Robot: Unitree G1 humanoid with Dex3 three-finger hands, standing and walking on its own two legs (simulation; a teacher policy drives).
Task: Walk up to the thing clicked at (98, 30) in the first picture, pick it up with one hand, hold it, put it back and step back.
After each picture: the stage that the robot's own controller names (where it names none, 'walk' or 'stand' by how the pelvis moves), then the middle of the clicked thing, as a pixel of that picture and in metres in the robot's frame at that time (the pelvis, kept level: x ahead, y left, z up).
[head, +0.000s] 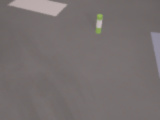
stand; (99, 24) +1.73 -0.24 -0.65
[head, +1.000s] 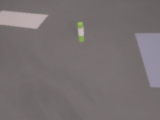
walk; (80, 32) +1.62 +0.10 -0.63
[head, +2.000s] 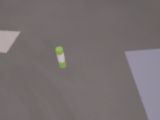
walk; (61, 57) +1.11 +0.28 -0.65
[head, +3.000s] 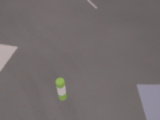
walk; (61, 89) +0.73 +0.22 -0.64
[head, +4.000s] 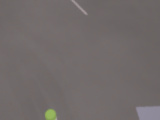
walk; out of the picture +0.45 +0.20 -0.63
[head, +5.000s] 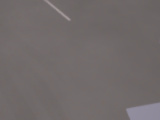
stand; out of the picture +0.39 +0.30 -0.65
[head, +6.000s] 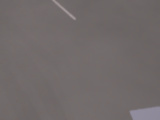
stand; out of the picture +0.38 +0.28 -0.66
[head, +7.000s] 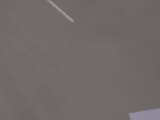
stand; out of the picture +0.36 +0.29 -0.66
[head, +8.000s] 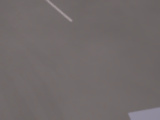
stand; out of the picture +0.35 +0.30 -0.66
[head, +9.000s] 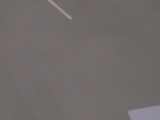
go down; out of the picture +0.35 +0.29 -0.66
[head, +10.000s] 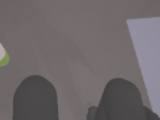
go down; out of the picture +0.42 +0.33 -0.23
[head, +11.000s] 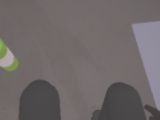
approach; (3, 56) +0.42 +0.33 -0.26
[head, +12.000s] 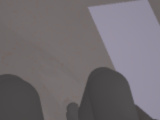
close in; out of the picture +0.39 +0.37 -0.15
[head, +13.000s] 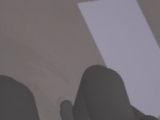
close; out of the picture +0.39 +0.37 -0.15
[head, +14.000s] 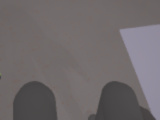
lift; out of the picture +0.33 +0.31 -0.03
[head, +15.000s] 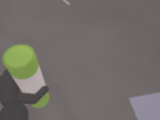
hold; (31, 81) +0.33 +0.17 +0.08
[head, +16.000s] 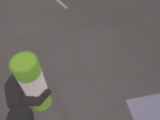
hold; (34, 85) +0.33 +0.16 +0.05
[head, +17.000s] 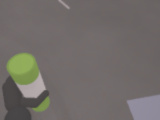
hold; (32, 87) +0.33 +0.17 +0.04
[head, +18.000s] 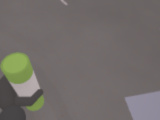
crouch; (27, 86) +0.34 +0.19 +0.03
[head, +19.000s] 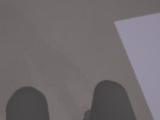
crouch; out of the picture +0.43 +0.32 -0.05
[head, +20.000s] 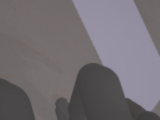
lower; out of the picture +0.39 +0.38 -0.16
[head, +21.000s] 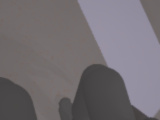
lower; out of the picture +0.38 +0.38 -0.15
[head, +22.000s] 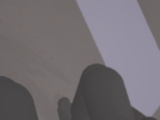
lower; out of the picture +0.38 +0.38 -0.16
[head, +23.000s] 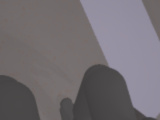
lower; out of the picture +0.37 +0.37 -0.16
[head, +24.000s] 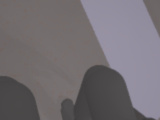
loosen; out of the picture +0.38 +0.36 -0.15
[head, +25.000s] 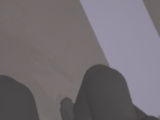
rise; out of the picture +0.38 +0.36 -0.16
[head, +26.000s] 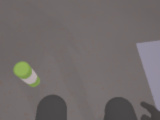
walk; (28, 75) +0.42 +0.29 -0.37
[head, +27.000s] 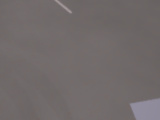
stand; out of the picture +0.37 +0.27 -0.59
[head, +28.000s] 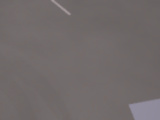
stand; out of the picture +0.36 +0.27 -0.60
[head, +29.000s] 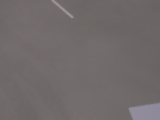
stand; out of the picture +0.37 +0.27 -0.62
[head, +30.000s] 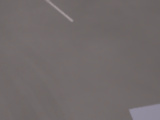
stand; out of the picture +0.37 +0.27 -0.66
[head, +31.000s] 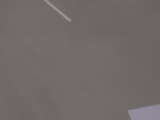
stand; out of the picture +0.35 +0.28 -0.66
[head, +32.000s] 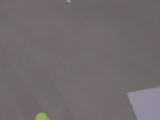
walk; out of the picture +0.38 +0.28 -0.65
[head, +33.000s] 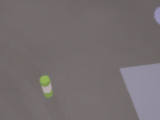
walk; (46, 87) +0.64 +0.24 -0.64
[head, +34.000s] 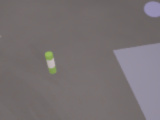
stand; (50, 63) +0.99 +0.34 -0.63
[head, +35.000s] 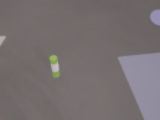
stand; (54, 66) +0.98 +0.26 -0.65
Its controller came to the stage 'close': yes
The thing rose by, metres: 0.68
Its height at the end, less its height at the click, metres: +0.00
